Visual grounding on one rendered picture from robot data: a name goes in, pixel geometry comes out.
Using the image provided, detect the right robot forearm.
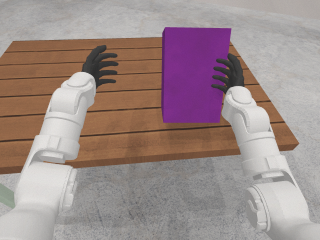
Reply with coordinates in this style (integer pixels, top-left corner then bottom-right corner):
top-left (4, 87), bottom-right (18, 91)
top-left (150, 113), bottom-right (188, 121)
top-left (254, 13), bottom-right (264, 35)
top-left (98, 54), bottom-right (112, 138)
top-left (221, 86), bottom-right (310, 219)

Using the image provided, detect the carton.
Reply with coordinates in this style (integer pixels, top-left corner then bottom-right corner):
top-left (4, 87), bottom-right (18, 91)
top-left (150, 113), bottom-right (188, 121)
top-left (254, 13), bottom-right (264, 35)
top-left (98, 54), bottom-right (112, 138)
top-left (161, 27), bottom-right (232, 123)

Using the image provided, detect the robot right hand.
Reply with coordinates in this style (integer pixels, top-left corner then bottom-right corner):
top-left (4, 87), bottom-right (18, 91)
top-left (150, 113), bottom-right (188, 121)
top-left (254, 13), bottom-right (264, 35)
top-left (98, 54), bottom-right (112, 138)
top-left (211, 53), bottom-right (245, 95)

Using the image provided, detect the left robot upper arm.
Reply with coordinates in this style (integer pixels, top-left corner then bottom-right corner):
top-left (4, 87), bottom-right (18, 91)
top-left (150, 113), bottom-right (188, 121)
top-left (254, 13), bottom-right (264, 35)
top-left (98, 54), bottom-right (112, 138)
top-left (0, 161), bottom-right (78, 240)

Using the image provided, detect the robot left hand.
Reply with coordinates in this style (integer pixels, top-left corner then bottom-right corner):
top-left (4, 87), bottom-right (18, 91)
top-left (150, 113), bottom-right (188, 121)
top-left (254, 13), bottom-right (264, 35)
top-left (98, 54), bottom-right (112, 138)
top-left (81, 45), bottom-right (119, 89)

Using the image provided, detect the table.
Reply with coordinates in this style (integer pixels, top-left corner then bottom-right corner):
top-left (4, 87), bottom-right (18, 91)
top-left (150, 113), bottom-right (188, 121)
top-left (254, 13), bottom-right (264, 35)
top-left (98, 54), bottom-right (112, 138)
top-left (0, 37), bottom-right (300, 209)

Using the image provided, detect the right robot upper arm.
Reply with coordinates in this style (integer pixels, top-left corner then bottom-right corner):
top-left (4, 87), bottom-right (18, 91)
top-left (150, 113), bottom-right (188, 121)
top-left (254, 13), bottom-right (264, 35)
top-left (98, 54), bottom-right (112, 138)
top-left (244, 181), bottom-right (320, 240)

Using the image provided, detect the left robot forearm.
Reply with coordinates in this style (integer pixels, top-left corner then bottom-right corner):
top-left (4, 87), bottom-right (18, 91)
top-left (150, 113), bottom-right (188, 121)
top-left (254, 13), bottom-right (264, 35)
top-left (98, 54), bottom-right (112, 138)
top-left (14, 72), bottom-right (96, 206)

